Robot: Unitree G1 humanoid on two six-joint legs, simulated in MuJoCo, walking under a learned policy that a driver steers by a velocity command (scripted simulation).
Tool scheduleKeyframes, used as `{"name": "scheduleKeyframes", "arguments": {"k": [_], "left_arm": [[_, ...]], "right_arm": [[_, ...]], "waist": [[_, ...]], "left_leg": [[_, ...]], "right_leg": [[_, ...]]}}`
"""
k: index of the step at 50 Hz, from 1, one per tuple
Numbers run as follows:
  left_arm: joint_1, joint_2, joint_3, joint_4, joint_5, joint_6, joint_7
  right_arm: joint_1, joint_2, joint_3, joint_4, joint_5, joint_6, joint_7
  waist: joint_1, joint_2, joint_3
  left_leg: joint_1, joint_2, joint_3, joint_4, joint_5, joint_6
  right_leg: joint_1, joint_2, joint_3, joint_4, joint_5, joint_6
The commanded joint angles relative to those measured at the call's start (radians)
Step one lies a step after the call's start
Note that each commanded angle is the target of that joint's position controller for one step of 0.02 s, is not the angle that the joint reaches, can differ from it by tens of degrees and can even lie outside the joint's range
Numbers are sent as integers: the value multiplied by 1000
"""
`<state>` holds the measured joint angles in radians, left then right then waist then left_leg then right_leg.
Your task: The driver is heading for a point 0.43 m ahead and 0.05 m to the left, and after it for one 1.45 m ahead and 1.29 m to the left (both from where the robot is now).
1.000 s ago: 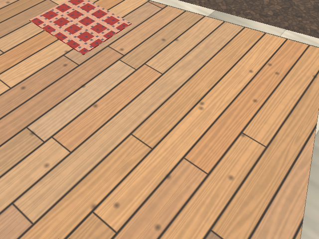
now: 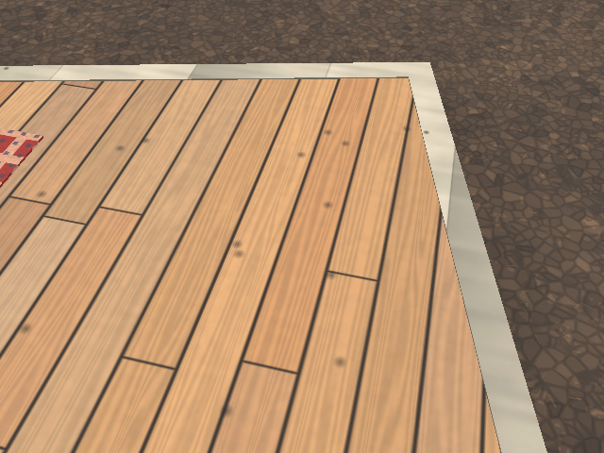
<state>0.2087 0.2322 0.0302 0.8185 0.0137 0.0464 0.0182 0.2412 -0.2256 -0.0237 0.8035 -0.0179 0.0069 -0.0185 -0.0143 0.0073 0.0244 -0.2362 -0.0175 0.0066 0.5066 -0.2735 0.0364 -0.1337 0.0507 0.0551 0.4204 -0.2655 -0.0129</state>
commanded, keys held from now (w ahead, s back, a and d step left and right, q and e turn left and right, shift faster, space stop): w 0.62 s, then q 0.38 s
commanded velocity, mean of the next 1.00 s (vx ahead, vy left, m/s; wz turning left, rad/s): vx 0.31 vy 0.00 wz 0.10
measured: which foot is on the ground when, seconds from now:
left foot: up 0.00-0.22, down 0.24-0.74, up 0.76-1.00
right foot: down 0.00-0.26, up 0.28-0.72, down 0.74-1.00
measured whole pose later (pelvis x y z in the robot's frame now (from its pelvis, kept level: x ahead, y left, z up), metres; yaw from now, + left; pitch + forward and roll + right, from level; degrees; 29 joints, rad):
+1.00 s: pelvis +0.33 -0.01 +0.00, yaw +9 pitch +0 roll +0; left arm 0.23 0.22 0.03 0.90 0.02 -0.06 0.03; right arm 0.22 -0.26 -0.08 0.91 -0.03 0.03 0.00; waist -0.01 0.03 0.10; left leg -0.55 0.02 0.01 1.10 -0.33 0.01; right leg -0.25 -0.01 -0.20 0.40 -0.14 -0.09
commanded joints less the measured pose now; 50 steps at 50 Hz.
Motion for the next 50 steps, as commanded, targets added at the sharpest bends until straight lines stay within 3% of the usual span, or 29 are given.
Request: {"name": "scheduleKeyframes", "arguments": {"k": [1, 2, 4, 7, 10, 11, 12, 13, 14, 15, 16, 17, 19, 22, 27, 31, 33, 35, 36, 37, 38, 39, 40, 41, 42, 43, 45, 50], "left_arm": [[72, 189, 48, -10, 5, -22, -1], [89, 181, 46, -3, 9, -26, -4], [114, 174, 43, 17, 15, -37, 0], [100, 171, 49, 33, 8, -65, -3], [58, 176, 56, 40, -4, -78, -10], [42, 174, 57, 41, -9, -78, -11], [44, 152, 52, 43, -3, -82, -10], [12, 99, 35, 24, 6, -91, -12], [-13, 47, 19, -21, -2, -98, -17], [-22, 136, 41, -16, 20, -94, -17], [-12, 133, 42, -2, 19, -96, -30], [10, 121, 38, 16, 14, -100, -42], [19, 107, 34, 37, 27, -98, -54], [-37, 90, 27, 25, 27, -86, -62], [-227, 57, 7, -40, 22, -81, -65], [-304, 59, 2, -71, 12, -83, -61], [-268, 59, 4, -64, 15, -91, -49], [-73, 90, 19, 3, 18, -111, -28], [69, 116, 30, 47, 30, -128, -16], [206, 198, 49, 67, 55, -139, -1], [201, 279, 67, 49, 51, -131, -10], [163, 221, 64, 26, -3, -114, -13], [51, 151, 42, 14, -7, -113, -10], [-4, 93, 25, 9, -3, -114, -7], [-10, 67, 16, 13, -2, -116, 0], [-10, 62, 14, 20, -3, -115, 7], [6, 77, 17, 22, 2, -124, 11], [-4, 98, 23, 13, 12, -111, 18]], "right_arm": [[-42, -124, -32, -56, -19, -8, 7], [-89, -130, -39, -68, -20, -8, 14], [-111, -130, -46, -83, -14, -16, 30], [-88, -107, -43, -66, -11, -41, 45], [-33, -84, -42, -40, -5, -48, 45], [37, -80, -45, -9, -4, -50, 42], [127, -104, -56, 27, -6, -56, 33], [252, -167, -71, 55, -16, -66, 20], [345, -291, -99, 70, -14, -69, 19], [293, -238, -85, 74, -15, -62, 21], [196, -192, -70, 48, -10, -64, 26], [140, -155, -60, 34, -7, -71, 29], [124, -129, -48, 42, -4, -87, 25], [199, -119, -41, 93, 5, -100, 24], [257, -107, -30, 146, 5, -100, 21], [278, -121, -31, 179, 3, -103, 15], [265, -114, -26, 195, 3, -99, 9], [231, -131, -29, 197, 4, -96, 4], [212, -136, -29, 194, 18, -95, 4], [226, -100, -19, 161, 32, -97, 4], [405, 12, 0, 167, 77, -79, -8], [348, -118, -39, 186, 33, -60, -20], [262, -101, -43, 165, 24, -53, -16], [213, -81, -42, 153, 11, -48, -9], [184, -79, -50, 148, -2, -36, 1], [204, -65, -51, 149, -12, -18, 11], [216, -39, -53, 144, -11, 5, 20], [85, -52, -57, 73, -17, 44, 31]], "waist": [[49, -190, 32], [71, -184, 90], [75, -197, 148], [55, -155, 105], [9, -147, 76], [-28, -122, 68], [-65, -70, 45], [-127, 77, 6], [-151, 307, -23], [-97, 158, 60], [-40, 77, 114], [-11, 51, 113], [5, 61, 77], [-1, 68, 60], [-31, 72, 96], [-36, 78, 112], [-9, 64, 105], [66, 72, -1], [129, 55, -77], [153, -35, -212], [74, -250, -416], [82, -72, -409], [40, -66, -249], [21, -59, -140], [10, -81, -85], [-13, -99, -67], [-34, -86, -86], [-34, -119, -46]], "left_leg": [[-158, -17, 26, 70, -144, 19], [-209, -24, 36, 126, -161, 20], [-287, 11, 9, 225, -185, 25], [-264, 19, 14, 189, -148, 25], [-23, -9, 63, 15, -41, 32], [130, -30, 83, -60, 25, 33], [296, -30, 51, -85, 6, 34], [437, 128, -162, -193, -168, 59], [466, 372, -610, -389, -507, 160], [336, 409, -672, -403, -552, 207], [263, 368, -585, -394, -493, 200], [231, 318, -488, -403, -373, 176], [231, 247, -333, -412, -119, 147], [267, 215, -214, -399, 175, 153], [233, 184, -110, -400, 371, 158], [244, 213, -85, -395, 471, 152], [261, 216, -82, -301, 714, 132], [282, 183, -85, -75, 981, 89], [203, 140, -65, 105, 893, 63], [9, 76, -40, 371, 487, 43], [-234, -79, 0, 758, -380, 15], [-224, -41, -87, 827, -297, 24], [-252, -3, -83, 815, -224, 18], [-258, 31, -63, 766, -176, 11], [-243, 52, -62, 733, -145, 2], [-199, 55, -50, 716, -128, -10], [-162, 39, -31, 712, -102, -21], [-241, 72, -3, 552, -9, -34]], "right_leg": [[45, -263, 320, -192, -293, -166], [8, -284, 367, -250, -431, -191], [5, -312, 407, -305, -417, -223], [64, -273, 320, -283, -245, -217], [-65, -224, 215, -234, -166, -188], [-162, -201, 183, -184, -172, -170], [-275, -168, 152, -95, -178, -147], [-403, -95, 61, 137, -178, -109], [-569, 28, -71, 430, -271, -77], [-597, -24, 9, 583, -270, -96], [-598, -70, 27, 626, -173, -105], [-569, -98, 18, 620, -94, -99], [-529, -123, -19, 603, 7, -71], [-566, -128, -64, 584, 77, -35], [-564, -113, -120, 369, 187, -1], [-461, -88, -141, 207, 232, -34], [-374, -58, -140, 161, 214, -60], [-163, 1, -137, 103, 211, -86], [41, -29, -121, 26, 347, -103], [311, -249, 65, 83, 597, -133], [549, -578, 419, 106, 992, -309], [406, -510, 404, 53, 942, -306], [256, -465, 250, 6, 861, -275], [129, -413, 151, -47, 809, -234], [45, -375, 79, -82, 786, -205], [-30, -351, 20, -109, 760, -190], [-80, -347, -36, -128, 766, -199], [-124, -341, -125, -179, 454, -207]]}}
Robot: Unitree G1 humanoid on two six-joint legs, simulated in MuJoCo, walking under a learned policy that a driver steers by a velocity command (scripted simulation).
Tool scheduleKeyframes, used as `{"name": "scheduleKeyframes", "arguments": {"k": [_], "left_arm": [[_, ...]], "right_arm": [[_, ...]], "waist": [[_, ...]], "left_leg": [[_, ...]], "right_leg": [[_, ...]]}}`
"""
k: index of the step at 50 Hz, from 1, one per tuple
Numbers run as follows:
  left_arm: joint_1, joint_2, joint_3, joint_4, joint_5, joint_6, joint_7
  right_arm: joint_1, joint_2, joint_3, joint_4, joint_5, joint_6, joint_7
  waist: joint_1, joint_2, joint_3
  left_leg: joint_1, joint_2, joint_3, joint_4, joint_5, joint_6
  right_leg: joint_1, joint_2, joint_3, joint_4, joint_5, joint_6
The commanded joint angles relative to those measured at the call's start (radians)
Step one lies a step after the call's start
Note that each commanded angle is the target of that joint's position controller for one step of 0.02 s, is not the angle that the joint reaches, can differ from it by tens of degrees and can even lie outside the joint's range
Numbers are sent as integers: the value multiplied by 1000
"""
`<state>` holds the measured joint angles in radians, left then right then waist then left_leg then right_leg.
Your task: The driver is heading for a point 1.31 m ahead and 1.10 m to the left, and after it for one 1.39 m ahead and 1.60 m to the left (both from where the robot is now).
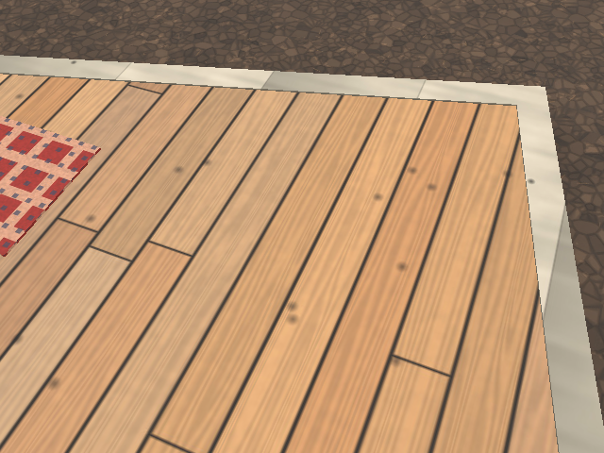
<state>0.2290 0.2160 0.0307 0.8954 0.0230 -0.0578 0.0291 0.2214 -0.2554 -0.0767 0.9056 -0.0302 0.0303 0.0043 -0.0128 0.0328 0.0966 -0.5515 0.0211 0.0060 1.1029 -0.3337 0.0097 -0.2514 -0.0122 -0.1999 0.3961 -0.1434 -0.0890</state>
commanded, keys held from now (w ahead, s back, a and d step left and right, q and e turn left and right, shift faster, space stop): q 1.00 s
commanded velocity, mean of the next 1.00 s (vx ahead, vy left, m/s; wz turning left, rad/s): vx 0.02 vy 0.00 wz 0.57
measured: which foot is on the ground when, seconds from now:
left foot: up 0.00-0.24, down 0.26-0.72, up 0.74-1.00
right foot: down 0.00-0.26, up 0.28-0.70, down 0.72-1.00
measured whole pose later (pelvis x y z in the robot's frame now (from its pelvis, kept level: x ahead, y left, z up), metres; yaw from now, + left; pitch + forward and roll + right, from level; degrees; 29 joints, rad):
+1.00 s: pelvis +0.03 -0.01 +0.00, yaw +35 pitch +0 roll +1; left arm 0.20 0.25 0.04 0.69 0.03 0.01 0.04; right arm 0.19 -0.32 -0.09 0.77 -0.02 0.09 0.05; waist 0.00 0.04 0.07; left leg -0.44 -0.04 -0.04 1.01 -0.42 -0.06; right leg -0.19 -0.03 -0.12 0.42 -0.23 -0.04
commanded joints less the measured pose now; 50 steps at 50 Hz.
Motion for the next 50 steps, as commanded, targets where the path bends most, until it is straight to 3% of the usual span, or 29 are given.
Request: {"name": "scheduleKeyframes", "arguments": {"k": [1, 4, 8, 11, 12, 13, 14, 15, 16, 17, 18, 19, 20, 22, 26, 30, 33, 35, 36, 37, 38, 39, 40, 41, 43, 47, 50], "left_arm": [[-18, 118, 24, -63, 3, -1, 9], [4, 148, 35, -62, 5, 13, 8], [33, 183, 51, -64, 10, 42, -2], [31, 210, 64, -66, 5, 62, -3], [46, 210, 69, -59, 8, 70, -3], [85, 175, 64, -57, 11, 78, -9], [43, 87, 40, -136, -6, 80, -12], [-50, 131, 45, -142, 5, 97, -1], [-41, 125, 46, -143, -5, 104, -4], [-33, 121, 45, -135, -16, 99, -6], [-35, 134, 50, -136, -7, 92, -5], [-19, 149, 54, -128, 9, 91, -7], [-10, 149, 56, -128, 13, 93, -9], [-13, 131, 52, -138, 4, 99, -10], [-62, 121, 44, -175, -1, 108, -2], [-79, 122, 39, -204, -10, 99, 3], [-40, 126, 37, -214, -19, 87, 9], [44, 118, 35, -200, -17, 73, 16], [70, 178, 47, -200, -3, 64, 25], [31, 279, 63, -228, 5, 66, 29], [6, 298, 71, -237, 10, 74, 18], [-28, 228, 52, -251, 9, 72, 12], [-90, 177, 38, -259, 1, 71, 8], [-132, 161, 33, -272, 2, 71, 8], [-108, 160, 33, -275, 4, 66, 15], [8, 183, 46, -245, 4, 60, 15], [18, 203, 55, -239, 9, 60, 5]], "right_arm": [[74, -19, -1, -44, -5, 24, 14], [0, -15, 9, -86, -3, 31, 26], [-55, -39, 5, -136, 1, 35, 29], [-52, -39, 3, -165, 9, 22, 29], [-22, -47, 2, -161, 9, 9, 26], [26, -111, -14, -148, -1, -8, 13], [32, -263, -51, -165, 4, -12, 1], [125, -247, -60, -133, 10, -8, -6], [97, -206, -48, -134, 15, -4, -14], [22, -170, -36, -148, 17, 3, -18], [-41, -150, -29, -166, 24, 5, -22], [-76, -124, -22, -181, 27, 5, -23], [-69, -120, -19, -184, 28, 2, -18], [-37, -144, -25, -178, 27, -7, -12], [9, -172, -35, -170, 16, -6, -11], [-4, -193, -44, -177, 7, 2, -2], [-38, -198, -48, -186, 8, 8, 6], [-91, -189, -45, -196, 22, 13, 5], [-83, -145, -33, -208, 31, 10, 2], [-25, -59, -15, -222, 37, 5, -2], [-31, -150, -36, -214, 0, 9, -6], [-32, -180, -48, -205, -5, 13, 0], [-15, -176, -52, -184, -2, 19, 9], [14, -170, -53, -170, 4, 26, 20], [30, -154, -46, -163, 10, 32, 37], [-60, -129, -30, -202, 15, 41, 45], [-90, -112, -18, -225, 17, 47, 50]], "waist": [[-27, -147, -114], [-1, -137, -116], [33, -145, -123], [25, -134, -122], [7, -94, -129], [0, 65, -144], [2, 333, -111], [-71, 161, -124], [-36, 108, -123], [-2, 77, -102], [20, 89, -100], [28, 92, -123], [28, 74, -151], [22, 44, -167], [-10, 81, -145], [-19, 93, -146], [-1, 106, -157], [59, 88, -156], [57, -12, -159], [15, -255, -163], [29, -254, -136], [3, -175, -99], [-27, -129, -64], [-46, -143, -67], [-26, -174, -89], [43, -170, -110], [55, -191, -118]], "left_leg": [[77, 38, 5, -97, 69, -9], [122, 36, 37, -229, 70, -5], [156, 18, 78, -331, -42, 9], [235, -1, 93, -501, -41, 35], [313, -7, 70, -627, 62, 47], [402, 85, -94, -784, 155, 75], [481, 352, -488, -822, 530, 225], [489, 362, -443, -785, 638, 319], [470, 311, -364, -773, 632, 316], [439, 246, -297, -783, 564, 275], [443, 199, -264, -782, 533, 241], [446, 170, -239, -772, 582, 234], [454, 165, -238, -762, 623, 236], [465, 164, -254, -755, 615, 241], [452, 164, -332, -763, 462, 248], [391, 148, -394, -742, 412, 237], [356, 132, -453, -714, 458, 207], [277, 74, -451, -664, 380, 136], [177, 6, -396, -577, 195, 72], [7, -163, -185, -356, -144, 14], [-7, -159, -109, -161, -269, 0], [25, -123, -144, -49, -220, 2], [36, -109, -137, 13, -149, -4], [34, -105, -116, 55, -94, -16], [5, -98, -79, 79, -62, -49], [-36, -68, -50, -34, -78, -81], [32, -41, -18, -171, -111, -73]], "right_leg": [[-3, -275, 118, -159, 274, -127], [9, -292, 91, -146, 192, -131], [65, -337, 94, -89, 131, -128], [85, -348, 77, 5, 122, -79], [55, -328, 49, 77, 96, -28], [-17, -253, -16, 263, -12, 42], [-309, -40, -53, 471, -442, 131], [-354, -28, 115, 643, -509, 138], [-361, -32, 164, 701, -445, 139], [-353, -41, 194, 685, -352, 131], [-356, -41, 205, 664, -290, 125], [-336, -28, 198, 677, -253, 124], [-320, -15, 198, 691, -243, 125], [-311, -10, 208, 651, -241, 132], [-294, 2, 221, 517, -260, 133], [-198, 32, 225, 399, -270, 117], [-89, 59, 224, 273, -273, 96], [79, 63, 217, 16, -135, 82], [178, -71, 337, -115, -151, 54], [260, -351, 620, -195, -128, -26], [105, -425, 676, -183, -30, -138], [46, -380, 612, -175, 20, -155], [14, -304, 493, -160, 42, -125], [32, -239, 398, -146, 68, -91], [103, -200, 306, -115, 205, -90], [241, -249, 277, -80, 297, -122], [237, -272, 242, -62, 304, -125]]}}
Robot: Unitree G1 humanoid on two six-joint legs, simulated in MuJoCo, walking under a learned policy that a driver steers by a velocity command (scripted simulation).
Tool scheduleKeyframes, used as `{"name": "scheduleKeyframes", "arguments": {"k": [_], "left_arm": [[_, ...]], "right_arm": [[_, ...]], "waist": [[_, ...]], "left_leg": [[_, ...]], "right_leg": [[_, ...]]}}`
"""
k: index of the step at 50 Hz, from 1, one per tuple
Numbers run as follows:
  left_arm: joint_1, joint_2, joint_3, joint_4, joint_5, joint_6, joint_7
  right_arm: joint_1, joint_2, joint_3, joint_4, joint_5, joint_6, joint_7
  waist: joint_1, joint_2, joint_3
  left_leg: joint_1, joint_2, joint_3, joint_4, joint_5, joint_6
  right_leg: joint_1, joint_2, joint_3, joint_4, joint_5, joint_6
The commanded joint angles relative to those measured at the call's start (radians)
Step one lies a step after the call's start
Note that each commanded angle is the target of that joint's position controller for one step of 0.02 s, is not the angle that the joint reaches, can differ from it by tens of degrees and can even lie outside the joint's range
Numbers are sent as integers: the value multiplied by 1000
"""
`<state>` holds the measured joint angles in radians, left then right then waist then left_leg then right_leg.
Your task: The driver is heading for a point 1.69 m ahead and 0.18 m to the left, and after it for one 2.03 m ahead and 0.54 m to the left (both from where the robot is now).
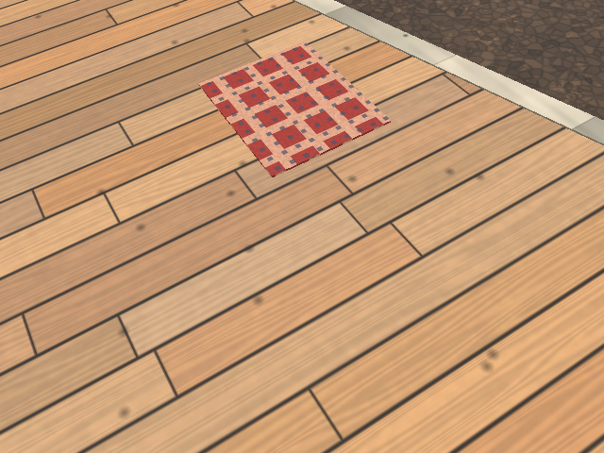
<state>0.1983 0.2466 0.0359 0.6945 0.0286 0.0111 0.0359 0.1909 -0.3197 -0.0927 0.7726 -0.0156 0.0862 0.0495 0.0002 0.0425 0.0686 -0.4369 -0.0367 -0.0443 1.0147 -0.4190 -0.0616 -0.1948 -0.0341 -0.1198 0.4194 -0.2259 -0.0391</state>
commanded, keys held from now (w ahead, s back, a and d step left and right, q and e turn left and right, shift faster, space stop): q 0.34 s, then no key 0.12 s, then e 0.54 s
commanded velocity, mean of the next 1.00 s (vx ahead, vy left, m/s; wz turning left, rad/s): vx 0.00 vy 0.00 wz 0.14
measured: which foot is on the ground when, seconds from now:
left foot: up 0.00-0.16, down 0.18-0.66, up 0.68-0.92, down 0.94-1.00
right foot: down 0.00-0.16, up 0.18-0.62, down 0.64-0.94, up 0.96-1.00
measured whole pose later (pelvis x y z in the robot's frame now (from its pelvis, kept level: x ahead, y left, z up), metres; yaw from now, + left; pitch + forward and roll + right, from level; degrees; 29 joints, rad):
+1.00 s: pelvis -0.02 +0.05 -0.01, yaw +3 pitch +1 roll +0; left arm 0.19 0.32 0.08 0.73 0.01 0.06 -0.01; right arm 0.22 -0.30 -0.03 0.72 -0.03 0.01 -0.04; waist 0.01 -0.03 0.05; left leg -0.23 -0.05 -0.01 0.47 -0.24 0.05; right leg -0.40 0.09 0.14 0.74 -0.41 0.00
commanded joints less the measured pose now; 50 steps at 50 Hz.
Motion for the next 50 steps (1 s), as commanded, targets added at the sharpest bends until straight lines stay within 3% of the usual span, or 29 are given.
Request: {"name": "scheduleKeyframes", "arguments": {"k": [1, 3, 6, 7, 8, 9, 10, 11, 12, 13, 15, 18, 23, 27, 29, 31, 32, 33, 34, 35, 37, 39, 43, 45, 46, 47, 48, 49, 50], "left_arm": [[42, 179, 52, -38, 5, -8, -7], [32, 199, 59, -36, 7, -7, -17], [25, 222, 67, -27, -3, 1, -26], [12, 222, 67, -26, -15, 5, -27], [39, 210, 65, -14, -17, 9, -30], [75, 148, 50, -34, -5, 18, -36], [-19, 111, 32, -112, 0, 33, -23], [-50, 153, 40, -101, -1, 44, -16], [-42, 154, 43, -86, -15, 44, -20], [-21, 159, 46, -69, -20, 37, -24], [18, 176, 53, -46, 3, 33, -30], [25, 158, 48, -43, -4, 42, -33], [-12, 137, 39, -47, -8, 50, -27], [0, 98, 19, -23, -17, 46, -28], [15, 90, 13, -7, -24, 43, -27], [35, 98, 10, -1, -17, 26, -24], [39, 135, 13, -6, -7, 11, -20], [9, 239, 32, -23, -8, 0, -21], [22, 238, 39, -7, -24, -2, -33], [15, 211, 34, -8, -23, -1, -41], [8, 203, 38, -14, -20, 6, -42], [30, 216, 51, -8, -19, 13, -37], [12, 217, 72, -11, -19, 33, -41], [-42, 212, 77, -26, -24, 44, -47], [-63, 200, 76, -36, -28, 45, -48], [-56, 161, 66, -52, -31, 41, -49], [-41, 99, 50, -79, -34, 36, -48], [-21, 178, 68, -59, 5, 38, -41], [2, 197, 80, -35, 2, 40, -45]], "right_arm": [[-68, -41, 4, -100, 5, -9, 6], [-70, -42, 9, -114, 13, -11, 6], [-41, -45, 10, -126, 15, -20, 3], [-3, -42, 11, -117, 7, -28, -1], [32, -67, 6, -106, -8, -41, -13], [60, -171, -14, -113, -21, -58, -25], [101, -286, -46, -121, 2, -59, -26], [125, -232, -40, -116, 11, -58, -26], [66, -174, -19, -119, 14, -55, -32], [-5, -142, -8, -129, 10, -52, -38], [-36, -119, 1, -138, 15, -56, -49], [4, -129, -1, -127, 14, -64, -45], [53, -113, 9, -108, -1, -66, -49], [19, -57, 42, -91, -18, -74, -57], [10, -55, 53, -71, -20, -77, -63], [0, -80, 50, -57, -7, -75, -73], [12, -73, 52, -61, -8, -79, -76], [57, -63, 49, -74, -4, -80, -76], [34, -65, 49, -62, -6, -70, -81], [25, -65, 49, -64, -10, -68, -84], [7, -57, 45, -66, -3, -68, -78], [-5, -45, 43, -81, 2, -68, -71], [4, -21, 50, -99, 12, -78, -78], [64, -15, 51, -90, 10, -83, -84], [96, -32, 46, -85, 2, -87, -91], [117, -105, 30, -88, -13, -90, -99], [66, -219, 4, -109, -20, -83, -100], [56, -186, 9, -115, -28, -81, -92], [28, -110, 31, -129, -21, -83, -86]], "waist": [[43, -208, -92], [40, -228, -102], [19, -230, -113], [-12, -200, -120], [-31, -119, -128], [-21, 151, -127], [-56, 262, -99], [-81, 123, -107], [-42, 86, -66], [-5, 70, -44], [9, 95, -83], [3, 56, -119], [-31, 82, -98], [-26, 75, -101], [-15, 71, -92], [25, 21, -73], [15, -33, -88], [-43, -166, -83], [-16, -215, -76], [-18, -236, -56], [-5, -245, -55], [9, -229, -70], [12, -190, -112], [-24, -193, -128], [-40, -176, -132], [-33, -61, -132], [-13, 190, -86], [-13, 146, -84], [15, 49, -81]], "left_leg": [[-38, 22, 49, -135, -37, 7], [50, 18, 88, -225, -55, 27], [151, 5, 122, -395, 2, 61], [231, -6, 128, -526, 103, 78], [336, 5, 64, -654, 210, 94], [460, 245, -276, -759, 345, 146], [385, 430, -503, -716, 658, 327], [395, 398, -439, -698, 672, 371], [355, 331, -351, -698, 623, 349], [325, 255, -285, -707, 563, 300], [347, 191, -238, -690, 640, 273], [371, 189, -252, -686, 631, 277], [361, 201, -297, -701, 514, 291], [267, 191, -252, -701, 468, 270], [221, 194, -246, -688, 435, 254], [170, 174, -230, -637, 388, 201], [146, 144, -214, -590, 337, 162], [105, 27, -109, -513, 213, 126], [152, -29, -31, -481, 95, 102], [159, -30, -9, -452, 56, 95], [130, -50, 11, -398, 17, 88], [77, -50, 5, -330, -44, 78], [85, -46, 8, -381, -15, 59], [205, -56, 28, -544, 83, 69], [297, -35, 7, -650, 139, 81], [378, 112, -139, -756, 86, 117], [381, 343, -410, -844, 119, 219], [296, 435, -417, -786, 328, 313], [270, 396, -341, -759, 449, 327]], "right_leg": [[158, -253, 144, -78, 387, -171], [117, -259, 114, -52, 421, -164], [89, -273, 91, 14, 431, -134], [46, -261, 57, 74, 383, -98], [-39, -236, 15, 172, 263, -35], [-261, -132, -69, 434, -130, 40], [-420, 21, 19, 579, -438, 77], [-427, -9, 115, 678, -412, 81], [-423, -19, 139, 695, -325, 77], [-403, -29, 152, 654, -237, 75], [-373, -9, 134, 667, -157, 83], [-370, 6, 136, 642, -134, 89], [-337, 12, 134, 495, -154, 79], [-139, 20, 119, 302, -164, 48], [-31, 38, 113, 183, -136, 32], [79, 37, 138, -38, 29, 12], [123, -44, 251, -75, 102, -1], [107, -173, 427, -78, 279, -58], [15, -239, 511, -97, 331, -146], [-8, -238, 534, -106, 325, -164], [0, -188, 518, -97, 290, -151], [38, -173, 528, -85, 320, -157], [62, -129, 528, -57, 323, -144], [-8, -83, 510, -22, 284, -102], [-84, -49, 496, 10, 200, -62], [-197, 17, 438, 110, 36, -9], [-375, 188, 241, 289, -222, 37], [-347, 123, 205, 529, -362, 42], [-325, 108, 224, 630, -333, 38]]}}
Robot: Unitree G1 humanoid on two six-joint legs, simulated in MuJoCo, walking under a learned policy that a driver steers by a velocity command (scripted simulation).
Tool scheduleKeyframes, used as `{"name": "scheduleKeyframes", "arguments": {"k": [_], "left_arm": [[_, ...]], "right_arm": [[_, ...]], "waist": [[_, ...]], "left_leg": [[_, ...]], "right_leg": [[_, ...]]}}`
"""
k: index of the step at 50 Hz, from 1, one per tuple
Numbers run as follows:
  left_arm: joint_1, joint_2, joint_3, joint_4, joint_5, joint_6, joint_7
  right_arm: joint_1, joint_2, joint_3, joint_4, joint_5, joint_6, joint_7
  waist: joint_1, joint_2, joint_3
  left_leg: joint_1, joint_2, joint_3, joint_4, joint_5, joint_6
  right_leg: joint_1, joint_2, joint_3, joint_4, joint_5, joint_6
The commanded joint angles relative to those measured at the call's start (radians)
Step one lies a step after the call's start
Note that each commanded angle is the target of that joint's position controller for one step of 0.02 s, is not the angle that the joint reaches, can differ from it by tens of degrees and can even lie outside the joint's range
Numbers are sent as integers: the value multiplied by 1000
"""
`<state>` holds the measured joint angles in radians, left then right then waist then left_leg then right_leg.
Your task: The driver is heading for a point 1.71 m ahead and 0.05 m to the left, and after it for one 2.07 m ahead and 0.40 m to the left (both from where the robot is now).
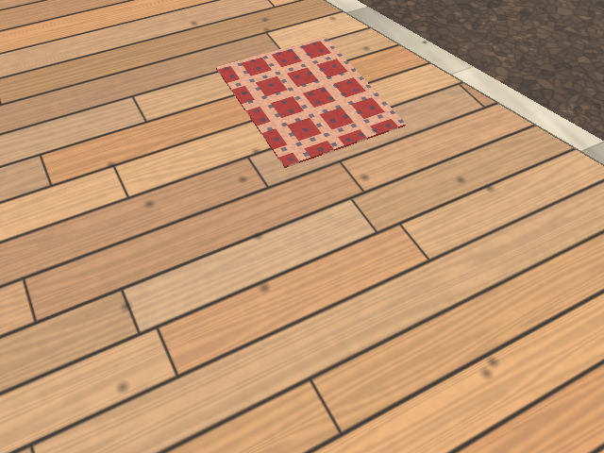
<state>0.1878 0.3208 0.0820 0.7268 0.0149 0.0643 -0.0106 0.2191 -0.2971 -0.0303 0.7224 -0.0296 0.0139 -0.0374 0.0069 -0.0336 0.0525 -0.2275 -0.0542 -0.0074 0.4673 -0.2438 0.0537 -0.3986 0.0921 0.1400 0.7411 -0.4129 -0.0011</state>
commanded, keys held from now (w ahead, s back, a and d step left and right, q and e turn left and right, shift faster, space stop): e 0.04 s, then w+e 0.06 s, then w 0.26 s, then w+q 0.64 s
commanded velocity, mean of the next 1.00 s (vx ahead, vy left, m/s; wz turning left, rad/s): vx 0.36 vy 0.00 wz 0.08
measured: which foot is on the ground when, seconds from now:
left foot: down 0.00-0.36, up 0.38-0.80, down 0.82-1.00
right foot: up 0.00-0.34, down 0.36-0.84, up 0.86-1.00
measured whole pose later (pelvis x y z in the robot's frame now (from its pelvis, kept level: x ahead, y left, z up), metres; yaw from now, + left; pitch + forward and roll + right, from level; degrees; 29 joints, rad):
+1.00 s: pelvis +0.35 -0.02 -0.01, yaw +9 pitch +0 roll +0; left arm 0.22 0.26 0.01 0.77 0.04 -0.06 -0.01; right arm 0.25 -0.29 -0.06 0.81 -0.01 -0.03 0.02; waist 0.01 -0.01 0.08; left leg -0.28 -0.16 0.02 0.44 -0.16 0.15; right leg -0.48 -0.07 0.02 1.21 -0.33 0.00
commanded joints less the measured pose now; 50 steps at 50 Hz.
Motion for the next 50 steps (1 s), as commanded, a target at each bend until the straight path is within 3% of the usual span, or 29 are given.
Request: {"name": "scheduleKeyframes", "arguments": {"k": [1, 2, 4, 6, 9, 14, 16, 17, 18, 19, 20, 21, 22, 23, 24, 27, 32, 36, 38, 40, 41, 42, 43, 44, 45, 46, 48, 50], "left_arm": [[37, 112, 34, -48, 11, -8, -4], [47, 104, 33, -44, 10, -2, -13], [17, 94, 22, -52, 10, 3, -37], [-66, 92, 17, -84, 12, 4, -56], [-108, 62, 3, -96, 19, -4, -62], [-125, 31, -21, -95, 15, -36, -49], [-34, 8, -28, -60, 18, -55, -39], [70, 26, -21, -15, 24, -68, -29], [212, 80, -6, 24, 36, -83, -16], [306, 216, 23, 21, 37, -92, -5], [288, 214, 26, 33, 24, -94, 4], [218, 142, 5, 20, 20, -98, 3], [165, 88, -11, 16, 17, -106, 1], [134, 62, -20, 10, 17, -114, 6], [127, 46, -26, 13, 17, -125, 10], [163, 42, -27, 42, 11, -148, 7], [184, 19, -37, 83, 8, -159, 7], [232, 54, -34, 129, 4, -159, 23], [226, 85, -30, 139, 8, -153, 33], [215, 119, -22, 142, 17, -135, 42], [207, 127, -21, 136, 15, -130, 43], [223, 94, -31, 107, 17, -133, 37], [250, 9, -44, 43, -5, -141, 15], [137, 90, -32, 23, 8, -151, 13], [90, 72, -40, 2, -1, -163, 8], [98, 63, -44, 9, 1, -170, 10], [118, 49, -47, 13, 32, -136, 8], [133, 33, -49, 8, 44, -103, 1]], "right_arm": [[-40, -97, -21, -84, -2, -14, 2], [-64, -93, -18, -89, -2, -18, -2], [7, -111, -26, -76, -7, -25, -2], [83, -130, -35, -54, -3, -30, 2], [133, -144, -44, -22, -1, -46, 13], [146, -149, -51, 22, -4, -64, 41], [126, -153, -54, 41, 15, -58, 48], [124, -126, -46, 46, 17, -57, 46], [89, -67, -25, 28, 13, -61, 48], [34, 8, -2, -41, 11, -65, 57], [26, -88, -27, -32, -5, -55, 52], [34, -101, -35, -14, 4, -55, 62], [56, -93, -35, 9, 15, -57, 73], [72, -88, -37, 28, 17, -56, 78], [83, -83, -37, 45, 8, -50, 82], [68, -52, -34, 51, 1, -41, 88], [-104, -3, -12, -9, -4, -40, 103], [-215, 15, 6, -61, -5, -39, 119], [-161, -8, -1, -52, -6, -38, 109], [9, -54, -21, -9, -9, -43, 97], [152, -89, -41, 36, -19, -50, 87], [271, -174, -71, 59, -26, -48, 67], [202, -256, -94, 28, -6, -36, 61], [200, -235, -98, 28, 23, -30, 63], [150, -195, -88, 36, 27, -30, 53], [121, -144, -75, 46, 25, -34, 50], [58, -101, -59, 43, 25, -49, 44], [65, -104, -58, 47, 29, -67, 48]], "waist": [[33, 91, -46], [43, 118, -50], [-13, 179, -69], [-69, 186, -45], [-85, 162, -14], [-72, 185, 21], [-1, 146, 17], [44, 96, -20], [114, -30, -95], [146, -245, -122], [126, -133, -23], [78, -60, 35], [43, -46, 59], [23, -52, 58], [16, -62, 49], [3, -47, 29], [21, -50, 77], [40, -39, 83], [4, -58, 22], [-74, -74, -97], [-140, -47, -176], [-176, 58, -272], [-81, 309, -368], [-136, 118, -347], [-102, 73, -210], [-53, 1, -100], [14, -5, -50], [32, 25, -55]], "left_leg": [[42, 351, -270, -190, 336, 184], [67, 300, -194, -177, 362, 152], [162, 261, -154, -213, 128, 133], [221, 289, -202, -268, -109, 146], [246, 315, -214, -299, -193, 151], [113, 302, -138, -294, -153, 147], [-12, 278, -85, -217, -75, 130], [-106, 246, -42, -121, -31, 108], [-233, 174, 47, 102, -51, 68], [-498, 43, 123, 399, -288, 17], [-567, 68, 12, 551, -315, 28], [-564, 101, -46, 598, -223, 40], [-536, 110, -63, 590, -143, 39], [-508, 112, -69, 580, -85, 30], [-486, 104, -71, 594, -40, 17], [-509, 88, -67, 638, 37, -5], [-513, 89, 14, 423, 174, -27], [-403, 73, 112, 192, 194, 19], [-301, 14, 151, 157, 129, 64], [-106, -47, 154, 133, 41, 116], [103, -61, 122, 64, 48, 150], [329, 123, -117, 31, -98, 207], [569, 392, -715, -94, -98, 369], [550, 376, -721, -159, -35, 371], [419, 358, -572, -175, 38, 342], [255, 317, -478, -198, 163, 300], [84, 221, -352, -225, 276, 253], [23, 183, -304, -243, 332, 254]], "right_leg": [[-108, -32, -47, 369, -87, 5], [-119, -38, -64, 382, -38, 12], [-175, -55, -102, 337, 16, 27], [-228, -62, -102, 265, 26, 33], [-210, -57, -93, 124, 24, 16], [15, -54, -191, -137, -16, -44], [238, -30, -233, -317, 133, -72], [413, -24, -210, -359, 148, -81], [601, -165, -28, -422, 44, -101], [702, -454, 418, -563, -219, -191], [568, -502, 467, -574, -194, -261], [507, -448, 360, -566, -164, -249], [453, -394, 255, -589, -84, -213], [437, -354, 166, -611, 18, -179], [424, -326, 92, -616, 149, -160], [425, -309, -53, -601, 481, -148], [382, -274, -211, -620, 636, -140], [432, -307, -268, -594, 805, -122], [500, -321, -300, -462, 1134, -104], [507, -332, -322, -178, 1296, -98], [405, -315, -337, 44, 1160, -88], [203, -266, -348, 359, 753, -72], [-203, -33, -260, 738, -89, -12], [-314, -71, -85, 782, -28, -25], [-335, -127, -79, 718, 62, -30], [-284, -164, -92, 607, 95, -28], [-174, -197, -87, 494, 85, -2], [-146, -201, -107, 423, 88, 22]]}}
Velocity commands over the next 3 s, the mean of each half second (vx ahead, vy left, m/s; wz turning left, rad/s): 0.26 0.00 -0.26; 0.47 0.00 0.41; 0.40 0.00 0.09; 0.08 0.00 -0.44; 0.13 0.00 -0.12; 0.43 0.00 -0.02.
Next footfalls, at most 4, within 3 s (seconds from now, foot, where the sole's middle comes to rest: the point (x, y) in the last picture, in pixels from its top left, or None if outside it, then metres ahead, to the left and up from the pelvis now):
0.36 right None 0.07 -0.13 -0.78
0.82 left None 0.43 0.03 -0.78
1.38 right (331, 324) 0.77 -0.06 -0.78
1.98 left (259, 327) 0.76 0.12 -0.78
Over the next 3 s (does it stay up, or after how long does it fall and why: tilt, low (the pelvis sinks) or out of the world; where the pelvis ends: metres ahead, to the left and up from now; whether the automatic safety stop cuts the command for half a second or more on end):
stays up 0.94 0.07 0.01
